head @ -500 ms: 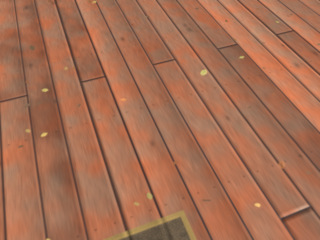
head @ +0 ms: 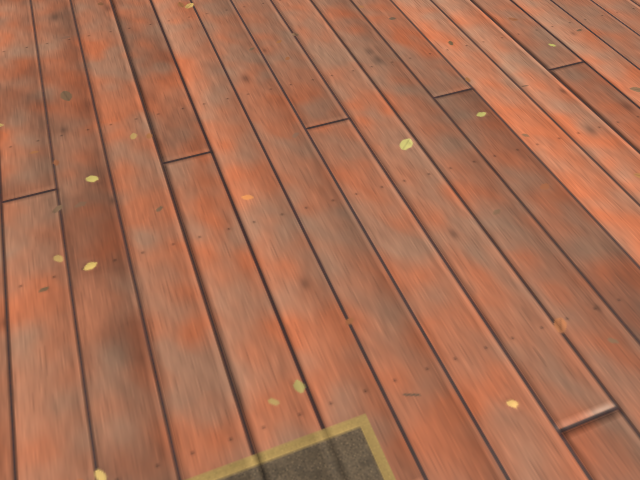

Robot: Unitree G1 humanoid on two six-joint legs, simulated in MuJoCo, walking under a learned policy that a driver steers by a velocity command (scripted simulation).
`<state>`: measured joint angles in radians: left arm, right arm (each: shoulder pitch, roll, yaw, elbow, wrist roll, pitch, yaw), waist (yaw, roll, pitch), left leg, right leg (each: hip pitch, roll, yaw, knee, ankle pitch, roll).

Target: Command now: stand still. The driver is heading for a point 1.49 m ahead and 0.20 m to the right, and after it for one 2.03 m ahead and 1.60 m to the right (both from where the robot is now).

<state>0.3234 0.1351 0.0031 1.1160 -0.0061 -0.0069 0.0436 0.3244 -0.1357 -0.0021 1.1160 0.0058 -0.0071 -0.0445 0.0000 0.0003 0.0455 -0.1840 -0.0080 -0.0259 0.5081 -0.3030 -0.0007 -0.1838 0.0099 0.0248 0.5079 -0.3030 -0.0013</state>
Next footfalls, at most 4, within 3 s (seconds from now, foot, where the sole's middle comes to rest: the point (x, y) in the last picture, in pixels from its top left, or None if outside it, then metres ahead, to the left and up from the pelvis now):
0.96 left None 0.19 0.16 -0.77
1.50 right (339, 447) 0.57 -0.01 -0.77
2.00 left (232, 339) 0.83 0.24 -0.77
2.56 right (361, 270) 1.04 -0.07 -0.77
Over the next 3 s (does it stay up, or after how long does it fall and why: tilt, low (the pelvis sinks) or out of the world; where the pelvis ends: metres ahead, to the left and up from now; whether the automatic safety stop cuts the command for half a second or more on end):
stays up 1.13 -0.04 0.01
